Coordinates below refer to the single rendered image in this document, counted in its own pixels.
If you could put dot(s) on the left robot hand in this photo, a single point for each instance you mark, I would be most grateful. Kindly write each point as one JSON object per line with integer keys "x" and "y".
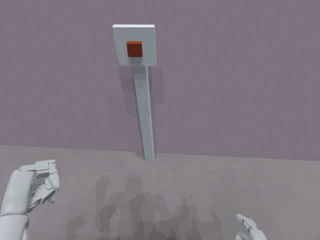
{"x": 41, "y": 179}

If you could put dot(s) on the left robot forearm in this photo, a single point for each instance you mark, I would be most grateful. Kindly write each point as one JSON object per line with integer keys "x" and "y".
{"x": 14, "y": 227}

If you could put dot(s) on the button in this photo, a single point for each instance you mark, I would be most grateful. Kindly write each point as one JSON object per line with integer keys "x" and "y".
{"x": 134, "y": 49}

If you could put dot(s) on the panel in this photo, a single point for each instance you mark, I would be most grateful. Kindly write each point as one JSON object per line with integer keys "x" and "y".
{"x": 144, "y": 33}

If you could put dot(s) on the right robot hand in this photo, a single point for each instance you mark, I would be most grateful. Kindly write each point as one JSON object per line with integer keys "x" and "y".
{"x": 250, "y": 227}

